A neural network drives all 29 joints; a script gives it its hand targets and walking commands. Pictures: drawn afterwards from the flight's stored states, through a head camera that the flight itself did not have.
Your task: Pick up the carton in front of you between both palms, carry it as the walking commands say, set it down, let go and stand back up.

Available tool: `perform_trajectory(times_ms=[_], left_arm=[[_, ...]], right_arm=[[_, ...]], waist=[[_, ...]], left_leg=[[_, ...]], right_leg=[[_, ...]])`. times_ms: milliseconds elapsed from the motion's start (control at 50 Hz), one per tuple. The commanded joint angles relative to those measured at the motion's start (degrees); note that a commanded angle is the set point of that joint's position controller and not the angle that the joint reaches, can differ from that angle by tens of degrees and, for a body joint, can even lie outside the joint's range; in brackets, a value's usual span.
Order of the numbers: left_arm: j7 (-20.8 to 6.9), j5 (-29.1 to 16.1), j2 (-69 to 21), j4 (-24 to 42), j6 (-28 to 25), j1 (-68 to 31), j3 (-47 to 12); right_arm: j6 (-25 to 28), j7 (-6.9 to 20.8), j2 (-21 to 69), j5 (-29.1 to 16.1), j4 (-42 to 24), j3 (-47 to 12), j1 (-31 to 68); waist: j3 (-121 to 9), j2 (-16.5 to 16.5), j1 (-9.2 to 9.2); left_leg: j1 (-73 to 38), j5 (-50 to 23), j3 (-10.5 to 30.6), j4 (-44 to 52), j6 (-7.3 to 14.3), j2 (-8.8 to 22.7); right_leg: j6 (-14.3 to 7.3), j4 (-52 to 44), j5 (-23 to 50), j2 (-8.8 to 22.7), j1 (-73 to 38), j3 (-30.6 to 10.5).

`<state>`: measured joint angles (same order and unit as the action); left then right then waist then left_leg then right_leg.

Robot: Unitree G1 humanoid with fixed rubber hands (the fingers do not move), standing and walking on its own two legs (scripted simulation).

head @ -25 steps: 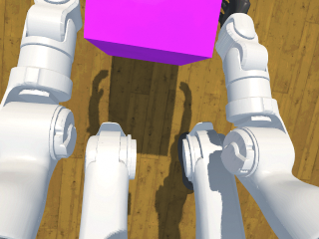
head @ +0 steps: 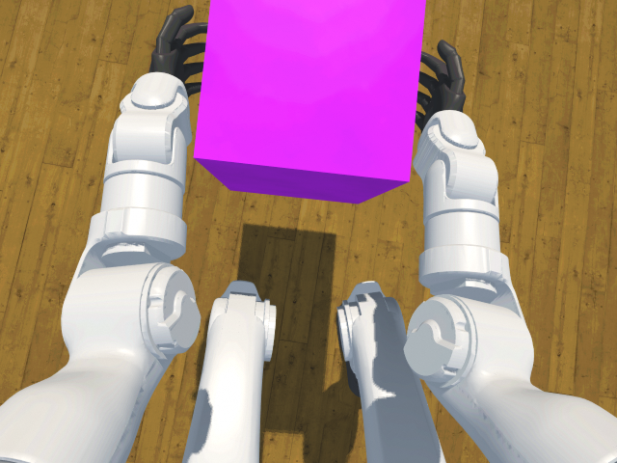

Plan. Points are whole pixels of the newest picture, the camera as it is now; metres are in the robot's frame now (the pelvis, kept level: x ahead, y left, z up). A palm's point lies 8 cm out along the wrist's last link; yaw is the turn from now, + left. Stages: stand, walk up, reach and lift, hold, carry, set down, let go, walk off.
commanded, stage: reach and lift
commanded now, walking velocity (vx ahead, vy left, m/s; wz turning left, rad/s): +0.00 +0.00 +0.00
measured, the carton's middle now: (305, 111) +0.53 +0.02 -0.13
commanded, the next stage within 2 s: none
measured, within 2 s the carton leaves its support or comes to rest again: neither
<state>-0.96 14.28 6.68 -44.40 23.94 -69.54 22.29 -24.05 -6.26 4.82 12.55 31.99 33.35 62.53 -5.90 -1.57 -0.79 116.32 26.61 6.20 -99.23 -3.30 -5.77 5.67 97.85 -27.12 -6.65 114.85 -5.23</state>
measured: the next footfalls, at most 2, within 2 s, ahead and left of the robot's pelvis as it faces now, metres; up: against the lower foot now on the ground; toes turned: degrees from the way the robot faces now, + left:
none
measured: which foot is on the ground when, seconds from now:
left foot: down 0.00-1.00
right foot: down 0.00-1.00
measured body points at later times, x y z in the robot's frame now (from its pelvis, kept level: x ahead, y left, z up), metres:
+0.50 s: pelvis +0.05 +0.00 +0.14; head +0.21 +0.02 +0.55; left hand +0.48 +0.16 +0.09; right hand +0.47 -0.14 +0.10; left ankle +0.11 +0.13 -0.46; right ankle +0.12 -0.14 -0.46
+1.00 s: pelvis +0.10 -0.01 +0.25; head +0.13 +0.00 +0.70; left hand +0.42 +0.16 +0.24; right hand +0.43 -0.15 +0.24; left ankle +0.11 +0.13 -0.46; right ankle +0.12 -0.14 -0.46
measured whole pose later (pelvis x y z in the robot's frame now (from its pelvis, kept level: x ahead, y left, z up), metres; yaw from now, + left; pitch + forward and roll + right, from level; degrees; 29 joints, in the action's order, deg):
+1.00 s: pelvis +0.10 -0.01 +0.25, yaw +2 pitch +11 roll +0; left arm 0.9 13.4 -7.4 -29.2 24.5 -19.9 17.2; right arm -24.1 -3.0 9.7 13.1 27.1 18.5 18.5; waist -8.5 -0.5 -0.1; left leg 32.6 17.1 8.3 -38.8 -1.5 -3.0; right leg 1.3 38.7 -17.6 -3.4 32.0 -8.0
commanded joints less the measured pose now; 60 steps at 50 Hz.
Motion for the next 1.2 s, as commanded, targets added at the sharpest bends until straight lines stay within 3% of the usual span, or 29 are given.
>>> perform_trajectory(times_ms=[0,160,340,740,900,1060,1180], left_arm=[[-14.73,-11.57,-65.87,0.99,-0.05,-30.71,-26.86],[-13.4,-12.22,-69.99,2.31,-1.27,-20.25,-29.66],[-11.95,-9.82,-70.95,1.77,-3.68,-10.43,-28.6],[-12.24,-9.51,-72.82,8.31,-4.33,10.41,-34.78],[-12.38,-10.27,-72.55,12.15,-1.65,19.49,-37.3],[-12.39,-12.16,-71.67,20.04,3.84,25.6,-41.3],[-12.82,-11.15,-69.8,21.56,8.75,27.27,-38.89]], right_arm=[[0.2,16.71,57.56,-11.54,2.15,-36.54,43.02],[1.65,17.43,59.74,-11.73,3.78,-38.99,30.67],[3.65,17.34,60.95,-10.01,5.84,-39.05,19.9],[4.11,17.55,63.34,-8.43,2.53,-45.84,-3.61],[1.33,18.16,62.91,-8.65,-0.5,-48.59,-12.9],[-4.09,19.11,62.27,-10.41,-6.16,-51.85,-20.33],[-8.87,19.94,60.04,-9.48,-7.29,-49.69,-21.68]], waist=[[-70.69,5.37,0.74],[-62.5,6.03,-0.06],[-53.15,3.99,0.44],[-37.15,2.41,0.59],[-28.17,1.82,0.84],[-19.28,1.48,0.68],[-7.66,1.39,1.11]], left_leg=[[-45.52,-12.09,-11.32,13.01,1.31,-3.18],[-50.82,-15.89,-9.21,19.81,0.8,-3.41],[-58.68,-14.51,-7.2,29.23,1.55,-3.49],[-83.75,-21.33,-3.22,52.07,2.6,-1.82],[-95.31,-27.01,-2.3,62.18,2.71,-0.8],[-106.47,-29.55,-2.04,71.91,2.22,-0.05],[-107.69,-21.0,-2.63,76.9,2.46,0.17]], right_leg=[[-2.46,-10.6,9.35,-4.14,-35.37,12.68],[-2.73,-17.2,12.97,-4.07,-40.08,10.52],[-2.96,-27.01,11.72,-3.83,-48.3,8.24],[-4.08,-51.03,20.05,-1.29,-78.61,2.79],[-4.26,-61.33,26.18,-0.23,-91.74,1.62],[-4.36,-70.89,29.42,0.74,-103.62,0.81],[-4.63,-75.95,21.62,1.23,-105.72,0.89]])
